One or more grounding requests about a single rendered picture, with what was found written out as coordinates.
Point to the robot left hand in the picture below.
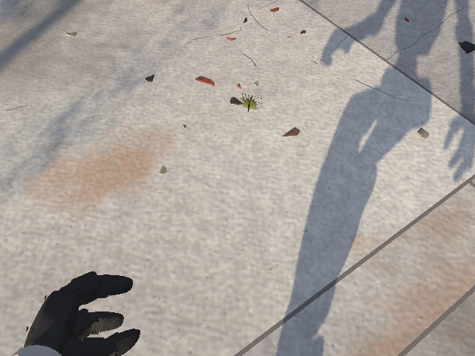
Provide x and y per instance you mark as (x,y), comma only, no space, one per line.
(61,326)

